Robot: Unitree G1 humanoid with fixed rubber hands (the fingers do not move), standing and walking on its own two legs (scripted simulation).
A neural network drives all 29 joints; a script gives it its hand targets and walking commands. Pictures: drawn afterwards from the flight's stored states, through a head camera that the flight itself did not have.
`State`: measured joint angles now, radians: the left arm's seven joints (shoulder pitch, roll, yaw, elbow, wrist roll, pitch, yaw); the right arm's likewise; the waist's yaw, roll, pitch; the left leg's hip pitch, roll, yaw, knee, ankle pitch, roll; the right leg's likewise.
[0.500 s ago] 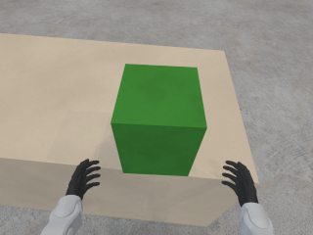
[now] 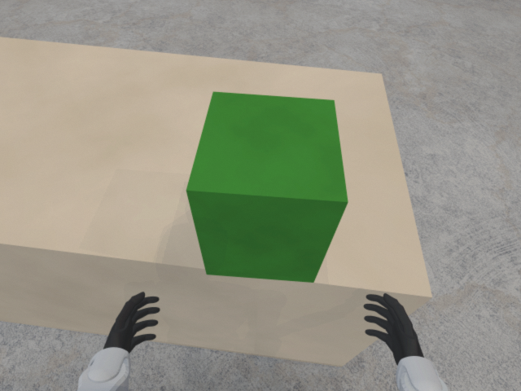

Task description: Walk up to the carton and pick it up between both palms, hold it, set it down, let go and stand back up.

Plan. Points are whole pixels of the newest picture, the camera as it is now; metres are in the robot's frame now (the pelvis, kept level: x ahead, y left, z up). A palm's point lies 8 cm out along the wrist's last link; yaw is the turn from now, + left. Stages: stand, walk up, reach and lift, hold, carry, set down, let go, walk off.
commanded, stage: set down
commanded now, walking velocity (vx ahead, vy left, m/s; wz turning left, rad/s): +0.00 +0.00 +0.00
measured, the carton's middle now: (266, 192) +0.41 +0.02 +0.04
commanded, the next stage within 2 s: let go in 0.88 s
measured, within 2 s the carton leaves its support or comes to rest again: neither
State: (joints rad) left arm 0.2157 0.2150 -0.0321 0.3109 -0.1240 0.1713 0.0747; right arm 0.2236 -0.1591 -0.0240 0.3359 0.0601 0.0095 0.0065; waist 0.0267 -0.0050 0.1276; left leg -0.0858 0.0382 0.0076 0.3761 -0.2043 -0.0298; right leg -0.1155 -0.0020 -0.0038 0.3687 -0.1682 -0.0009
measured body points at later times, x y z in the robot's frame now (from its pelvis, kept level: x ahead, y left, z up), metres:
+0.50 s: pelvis +0.02 +0.00 +0.00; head +0.04 +0.01 +0.45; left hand +0.18 +0.22 -0.10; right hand +0.19 -0.23 -0.09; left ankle +0.01 +0.14 -0.75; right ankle +0.03 -0.12 -0.75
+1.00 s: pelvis +0.02 +0.00 +0.00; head +0.04 +0.02 +0.45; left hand +0.18 +0.23 -0.11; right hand +0.17 -0.23 -0.09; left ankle +0.01 +0.14 -0.75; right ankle +0.03 -0.12 -0.75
